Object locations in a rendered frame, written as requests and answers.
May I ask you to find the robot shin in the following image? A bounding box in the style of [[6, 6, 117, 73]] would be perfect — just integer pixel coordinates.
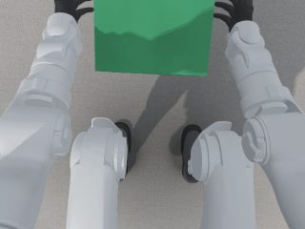
[[70, 117, 120, 168], [188, 121, 254, 181]]

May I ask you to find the right robot upper arm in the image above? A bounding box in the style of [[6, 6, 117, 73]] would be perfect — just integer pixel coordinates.
[[241, 112, 305, 229]]

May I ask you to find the carton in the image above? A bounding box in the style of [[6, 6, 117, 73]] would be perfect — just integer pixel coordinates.
[[93, 0, 215, 76]]

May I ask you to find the left robot upper arm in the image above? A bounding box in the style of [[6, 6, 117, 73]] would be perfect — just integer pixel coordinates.
[[0, 104, 72, 229]]

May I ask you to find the robot left hand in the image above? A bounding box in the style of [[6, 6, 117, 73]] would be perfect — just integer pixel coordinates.
[[54, 0, 94, 24]]

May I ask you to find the left robot shin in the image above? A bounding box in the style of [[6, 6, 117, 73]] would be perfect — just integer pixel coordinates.
[[70, 117, 120, 168]]

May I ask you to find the robot right hand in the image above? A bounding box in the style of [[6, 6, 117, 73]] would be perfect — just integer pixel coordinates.
[[213, 0, 254, 32]]

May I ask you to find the right robot shin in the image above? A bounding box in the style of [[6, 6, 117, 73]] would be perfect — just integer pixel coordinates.
[[188, 121, 254, 181]]

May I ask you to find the right robot forearm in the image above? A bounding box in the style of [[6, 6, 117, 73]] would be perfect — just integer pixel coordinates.
[[225, 20, 305, 119]]

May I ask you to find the left robot forearm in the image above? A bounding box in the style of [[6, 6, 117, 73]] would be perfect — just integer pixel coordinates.
[[0, 12, 83, 124]]

